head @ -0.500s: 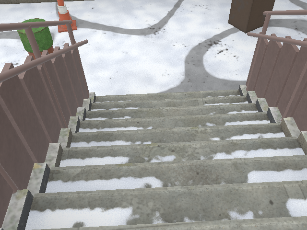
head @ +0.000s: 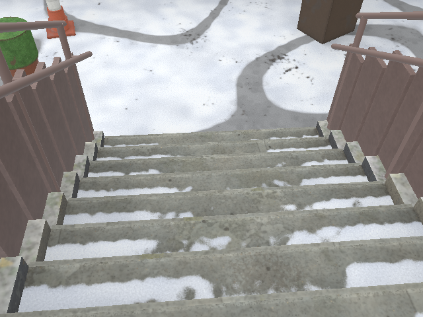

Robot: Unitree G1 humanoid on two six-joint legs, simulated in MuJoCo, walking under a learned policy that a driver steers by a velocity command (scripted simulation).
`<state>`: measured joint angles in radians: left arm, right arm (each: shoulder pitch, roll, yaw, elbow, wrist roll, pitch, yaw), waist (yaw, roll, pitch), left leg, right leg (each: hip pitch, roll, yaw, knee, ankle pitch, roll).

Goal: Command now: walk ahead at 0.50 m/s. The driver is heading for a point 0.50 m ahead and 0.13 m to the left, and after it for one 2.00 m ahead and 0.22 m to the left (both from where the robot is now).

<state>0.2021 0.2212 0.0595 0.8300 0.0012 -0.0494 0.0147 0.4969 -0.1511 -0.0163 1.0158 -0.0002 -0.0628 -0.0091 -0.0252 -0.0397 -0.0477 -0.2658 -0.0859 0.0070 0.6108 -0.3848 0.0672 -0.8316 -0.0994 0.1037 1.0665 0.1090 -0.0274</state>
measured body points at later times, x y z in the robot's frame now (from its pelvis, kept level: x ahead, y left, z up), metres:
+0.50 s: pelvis +0.21 -0.07 -0.15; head +0.23 -0.10 +0.30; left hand +0.25 +0.17 -0.28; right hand +0.31 -0.32 -0.30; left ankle +0.20 +0.09 -0.67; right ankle +0.26 -0.16 -0.88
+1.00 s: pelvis +0.26 -0.01 -0.16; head +0.25 +0.03 +0.29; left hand +0.29 +0.31 -0.27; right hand +0.44 -0.22 -0.25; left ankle +0.24 +0.06 -0.88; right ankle +0.36 -0.17 -0.78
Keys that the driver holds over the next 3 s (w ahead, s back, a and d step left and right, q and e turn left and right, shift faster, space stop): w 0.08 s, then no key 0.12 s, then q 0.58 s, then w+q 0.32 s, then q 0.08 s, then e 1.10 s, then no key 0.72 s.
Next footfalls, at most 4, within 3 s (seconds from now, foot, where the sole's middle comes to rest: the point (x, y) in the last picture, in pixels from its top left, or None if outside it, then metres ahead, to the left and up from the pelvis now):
0.24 right None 0.30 -0.16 -0.92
0.78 left None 0.28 0.07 -0.92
1.42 right None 0.57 -0.06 -1.08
2.02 left None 0.46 0.25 -0.95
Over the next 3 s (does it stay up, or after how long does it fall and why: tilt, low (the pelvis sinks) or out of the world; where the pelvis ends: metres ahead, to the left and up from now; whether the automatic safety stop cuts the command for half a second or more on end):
stays up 0.47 0.25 -0.31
